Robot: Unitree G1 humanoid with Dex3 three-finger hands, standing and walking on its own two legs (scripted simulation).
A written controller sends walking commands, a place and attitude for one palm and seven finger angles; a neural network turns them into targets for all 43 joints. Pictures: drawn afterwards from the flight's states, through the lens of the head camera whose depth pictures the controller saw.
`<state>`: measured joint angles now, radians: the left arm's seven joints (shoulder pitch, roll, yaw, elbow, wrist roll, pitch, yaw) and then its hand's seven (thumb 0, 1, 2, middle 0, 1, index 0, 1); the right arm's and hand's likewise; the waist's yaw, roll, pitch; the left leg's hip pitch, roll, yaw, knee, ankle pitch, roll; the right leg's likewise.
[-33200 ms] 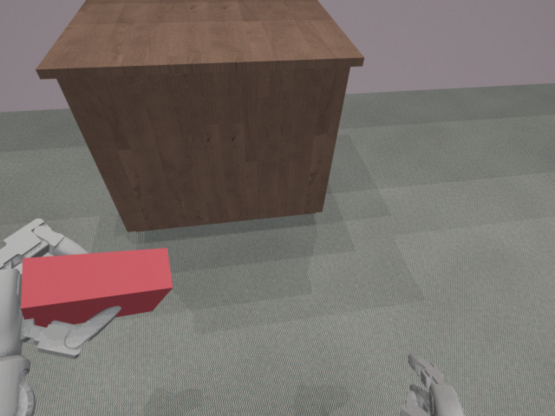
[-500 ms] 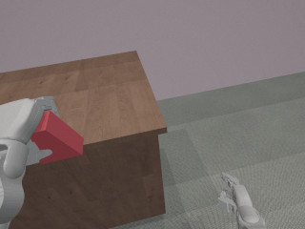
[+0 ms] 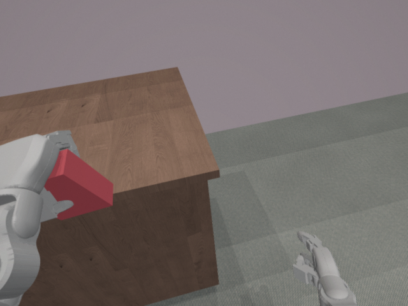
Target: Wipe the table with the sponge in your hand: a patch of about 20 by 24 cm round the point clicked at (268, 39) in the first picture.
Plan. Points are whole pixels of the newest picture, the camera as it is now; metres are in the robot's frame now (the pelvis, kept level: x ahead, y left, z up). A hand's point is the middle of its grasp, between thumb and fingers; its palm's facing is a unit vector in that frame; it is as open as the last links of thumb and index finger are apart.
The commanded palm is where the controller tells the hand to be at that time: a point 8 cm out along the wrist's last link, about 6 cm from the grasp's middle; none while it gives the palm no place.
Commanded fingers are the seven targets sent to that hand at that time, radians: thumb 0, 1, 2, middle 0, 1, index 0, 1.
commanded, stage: step back with the hand held close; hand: left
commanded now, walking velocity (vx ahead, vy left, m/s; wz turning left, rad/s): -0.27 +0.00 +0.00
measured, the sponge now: (72, 193) +0.22 +0.29 +0.16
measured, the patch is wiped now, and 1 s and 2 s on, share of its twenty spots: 0.95 0.95 0.95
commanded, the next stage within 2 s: stop stepping back and stand still in 1.10 s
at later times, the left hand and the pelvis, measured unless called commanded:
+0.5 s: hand (77, 153) +0.22 +0.23 +0.26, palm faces +0.44 -0.78 -0.44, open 9.2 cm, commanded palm +0.15 +0.29 +0.27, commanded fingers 0.00 0.10 1.30 -1.20 -1.60 -1.20 -1.60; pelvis -0.02 +0.01 -0.01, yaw -1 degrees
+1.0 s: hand out of the picture +0.06 +0.29 +0.27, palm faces +0.56 -0.80 -0.21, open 9.2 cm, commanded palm -0.01 +0.33 +0.27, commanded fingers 0.00 0.10 1.30 -1.20 -1.60 -1.20 -1.60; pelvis -0.16 +0.05 -0.02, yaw +3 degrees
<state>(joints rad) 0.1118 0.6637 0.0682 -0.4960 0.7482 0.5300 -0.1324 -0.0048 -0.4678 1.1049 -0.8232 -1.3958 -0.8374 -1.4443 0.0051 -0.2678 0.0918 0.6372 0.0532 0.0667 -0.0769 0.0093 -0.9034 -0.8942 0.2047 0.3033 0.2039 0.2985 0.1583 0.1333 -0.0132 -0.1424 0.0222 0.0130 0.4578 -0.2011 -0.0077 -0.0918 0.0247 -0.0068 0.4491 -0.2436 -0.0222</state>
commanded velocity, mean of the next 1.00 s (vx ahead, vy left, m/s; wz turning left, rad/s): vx -0.30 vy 0.00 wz -0.01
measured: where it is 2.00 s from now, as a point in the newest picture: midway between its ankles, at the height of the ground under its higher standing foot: outside the picture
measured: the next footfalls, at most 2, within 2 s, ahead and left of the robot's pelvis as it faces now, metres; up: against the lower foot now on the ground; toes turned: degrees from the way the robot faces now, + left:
right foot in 1.14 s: -0.18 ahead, -0.06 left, +0.00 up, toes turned +2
left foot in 1.42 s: -0.26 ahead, +0.18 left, +0.00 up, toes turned +4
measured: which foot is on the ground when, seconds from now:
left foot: down 0.00-1.00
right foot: down 0.00-0.94, up 0.96-1.00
